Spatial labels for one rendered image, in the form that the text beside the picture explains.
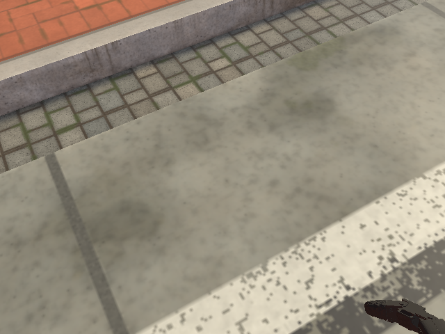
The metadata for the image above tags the right robot hand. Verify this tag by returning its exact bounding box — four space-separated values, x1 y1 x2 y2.
364 299 445 334

